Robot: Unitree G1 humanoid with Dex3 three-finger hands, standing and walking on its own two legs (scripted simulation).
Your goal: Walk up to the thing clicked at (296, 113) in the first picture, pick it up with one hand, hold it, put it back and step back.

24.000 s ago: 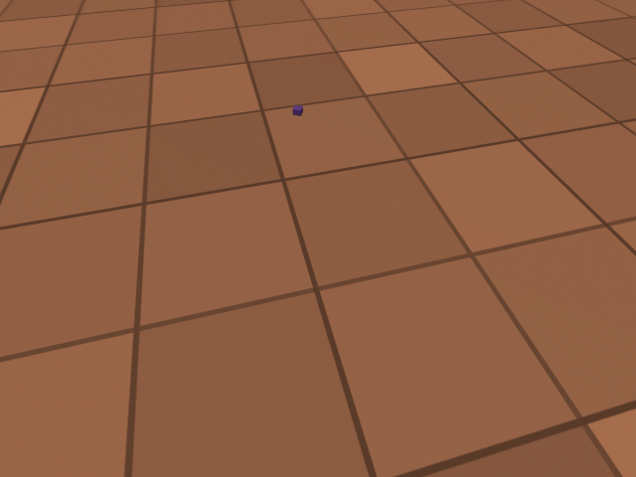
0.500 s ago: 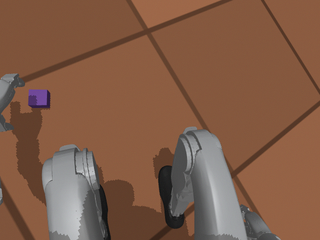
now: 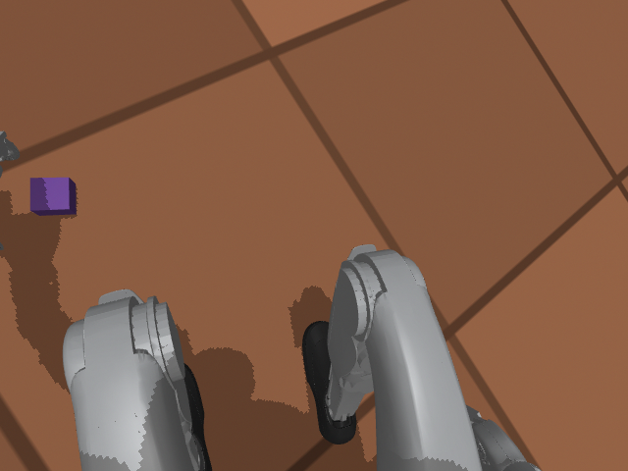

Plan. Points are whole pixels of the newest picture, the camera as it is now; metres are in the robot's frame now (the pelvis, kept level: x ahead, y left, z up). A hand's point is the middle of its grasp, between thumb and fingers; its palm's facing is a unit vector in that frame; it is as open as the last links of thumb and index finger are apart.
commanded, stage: rise first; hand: left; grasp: from above
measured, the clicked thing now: (54, 196) +0.48 +0.30 -0.30
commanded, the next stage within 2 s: approach in 0.92 s
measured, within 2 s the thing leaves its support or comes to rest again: neither
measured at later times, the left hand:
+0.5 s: hand out of the picture +0.44 +0.34 -0.16, palm faces -0.44 -0.04 -0.90, open 12.6 cm
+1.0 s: hand out of the picture +0.44 +0.34 -0.16, palm faces -0.43 -0.05 -0.90, open 12.4 cm
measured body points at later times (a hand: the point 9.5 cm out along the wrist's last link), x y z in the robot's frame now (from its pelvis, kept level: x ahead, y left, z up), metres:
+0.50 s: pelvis +0.00 +0.00 +0.00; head +0.23 +0.09 +0.37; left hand +0.46 +0.34 -0.11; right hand +0.06 -0.28 -0.09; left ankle +0.07 +0.12 -0.28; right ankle +0.10 -0.12 -0.28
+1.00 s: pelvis +0.00 +0.00 +0.00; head +0.23 +0.09 +0.38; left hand +0.46 +0.34 -0.11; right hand +0.07 -0.27 -0.09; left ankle +0.07 +0.12 -0.28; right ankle +0.10 -0.12 -0.28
